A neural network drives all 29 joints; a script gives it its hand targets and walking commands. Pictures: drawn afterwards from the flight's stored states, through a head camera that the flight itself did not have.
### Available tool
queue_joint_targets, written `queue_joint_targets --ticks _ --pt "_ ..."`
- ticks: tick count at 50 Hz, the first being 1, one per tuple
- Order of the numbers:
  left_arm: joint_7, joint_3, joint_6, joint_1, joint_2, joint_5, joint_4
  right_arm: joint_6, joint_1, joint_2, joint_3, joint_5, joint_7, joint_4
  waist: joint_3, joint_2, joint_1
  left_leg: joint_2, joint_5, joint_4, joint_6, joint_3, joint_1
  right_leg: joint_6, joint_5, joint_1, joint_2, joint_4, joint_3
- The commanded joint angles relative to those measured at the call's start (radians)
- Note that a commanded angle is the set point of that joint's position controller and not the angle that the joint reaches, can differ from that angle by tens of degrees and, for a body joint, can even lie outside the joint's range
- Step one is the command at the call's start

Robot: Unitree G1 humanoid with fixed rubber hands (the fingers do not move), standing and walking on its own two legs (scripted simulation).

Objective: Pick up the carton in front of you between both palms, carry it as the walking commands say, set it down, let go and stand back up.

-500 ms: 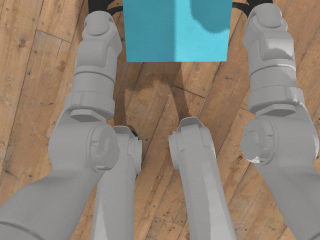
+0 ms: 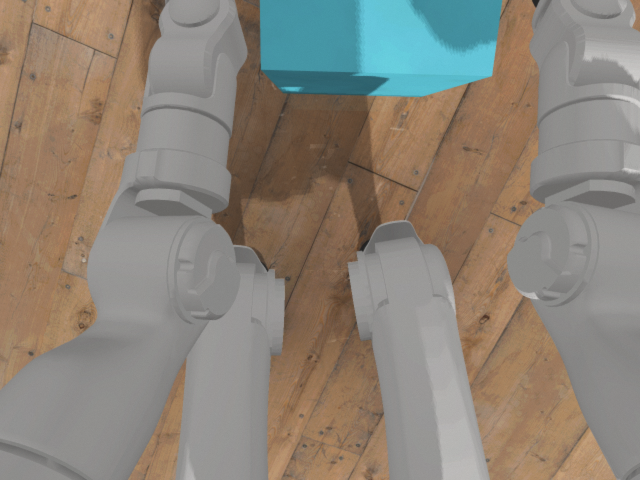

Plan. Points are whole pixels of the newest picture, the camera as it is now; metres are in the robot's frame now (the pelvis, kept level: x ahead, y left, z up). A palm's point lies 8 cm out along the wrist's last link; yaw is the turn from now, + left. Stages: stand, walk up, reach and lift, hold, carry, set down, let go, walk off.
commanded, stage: set down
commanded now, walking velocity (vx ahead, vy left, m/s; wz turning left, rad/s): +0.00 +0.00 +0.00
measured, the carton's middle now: out of the picture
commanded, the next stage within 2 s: none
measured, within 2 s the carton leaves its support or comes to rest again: neither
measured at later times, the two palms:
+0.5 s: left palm out of the picture +0.57 +0.03 -0.15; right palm out of the picture +0.52 -0.28 -0.15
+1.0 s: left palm (189, 34) +0.54 +0.07 -0.22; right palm (538, 36) +0.48 -0.30 -0.22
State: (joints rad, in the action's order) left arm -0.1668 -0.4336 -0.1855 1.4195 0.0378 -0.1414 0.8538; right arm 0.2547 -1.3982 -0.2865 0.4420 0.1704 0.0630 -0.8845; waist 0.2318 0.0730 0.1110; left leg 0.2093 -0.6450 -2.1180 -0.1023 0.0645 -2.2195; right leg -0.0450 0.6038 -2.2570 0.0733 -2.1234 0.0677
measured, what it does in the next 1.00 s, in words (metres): stands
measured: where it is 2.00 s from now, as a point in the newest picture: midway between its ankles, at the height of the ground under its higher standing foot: (316, 324)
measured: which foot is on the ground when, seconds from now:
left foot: down 0.00-1.00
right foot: down 0.00-1.00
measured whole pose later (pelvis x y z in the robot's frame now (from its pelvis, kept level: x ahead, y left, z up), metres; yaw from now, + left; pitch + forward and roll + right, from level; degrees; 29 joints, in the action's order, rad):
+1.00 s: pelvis -0.01 +0.00 -0.02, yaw -1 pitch +36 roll +2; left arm -0.15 -0.13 -0.10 1.44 0.25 0.10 1.01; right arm 0.03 -1.43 -0.45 0.32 -0.05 0.01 -1.16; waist 0.45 0.04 0.08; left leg 0.13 -0.65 -2.20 -0.08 0.03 -2.19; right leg 0.01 0.59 -2.24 0.00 -2.19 0.01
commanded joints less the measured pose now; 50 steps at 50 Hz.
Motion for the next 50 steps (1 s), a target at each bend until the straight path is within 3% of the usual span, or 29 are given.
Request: queue_joint_targets --ticks 1,23,34,37,39,42,44,47,50 --pt "0.220 0.330 -0.056 0.332 -0.769 0.031 0.147 0.014 -0.340 0.766 -0.301 -0.053 0.264 -0.076 -0.862 0.047 0.059 0.010 0.291 0.144 0.064 -0.153 0.426 0.029 -0.360 0.441 0.028 0.187 -0.122" --pt "0.238 0.174 -0.070 0.192 -0.579 -0.082 0.261 0.021 -0.242 0.570 -0.129 0.060 0.257 -0.224 -0.654 0.036 0.008 -0.015 0.201 0.158 0.079 -0.137 0.352 0.056 -0.248 0.340 0.009 0.197 -0.083" --pt "0.233 0.159 -0.050 0.173 -0.462 -0.082 0.280 -0.001 -0.208 0.456 -0.080 0.074 0.233 -0.284 -0.584 0.026 0.007 -0.029 0.154 0.141 0.071 -0.130 0.334 0.064 -0.209 0.336 0.001 0.179 -0.077" --pt "0.215 0.169 -0.027 0.184 -0.378 -0.067 0.254 -0.024 -0.188 0.383 -0.065 0.070 0.212 -0.292 -0.593 0.024 0.014 -0.037 0.167 0.130 0.059 -0.131 0.358 0.053 -0.224 0.349 -0.006 0.169 -0.081" --pt "0.170 0.148 0.002 0.150 -0.193 -0.060 0.227 -0.058 -0.148 0.209 -0.031 0.058 0.165 -0.310 -0.611 0.019 0.014 -0.048 0.192 0.123 0.042 -0.135 0.395 0.038 -0.246 0.372 -0.018 0.161 -0.089" --pt "0.073 0.139 0.069 0.122 0.177 0.017 0.146 -0.156 -0.124 -0.165 -0.004 -0.025 0.043 -0.258 -0.699 0.013 0.014 -0.066 0.283 0.096 0.020 -0.134 0.439 0.025 -0.344 0.425 -0.042 0.135 -0.090" --pt "0.023 0.226 0.113 0.244 0.251 0.131 0.071 -0.228 -0.228 -0.283 -0.038 -0.129 -0.036 -0.192 -0.841 0.006 0.035 -0.080 0.417 0.055 0.017 -0.111 0.466 0.021 -0.500 0.503 -0.046 0.106 -0.077" --pt "0.005 0.323 0.130 0.356 0.293 0.273 -0.011 -0.274 -0.365 -0.386 -0.128 -0.254 -0.075 -0.130 -1.037 0.005 0.069 -0.103 0.544 -0.001 0.029 -0.087 0.545 0.028 -0.650 0.616 -0.062 0.061 -0.054" --pt "-0.001 0.395 0.110 0.370 0.289 0.368 -0.009 -0.264 -0.409 -0.430 -0.202 -0.331 -0.076 -0.133 -1.147 -0.004 0.090 -0.116 0.479 -0.008 0.032 -0.101 0.579 0.043 -0.624 0.732 -0.081 0.053 -0.050"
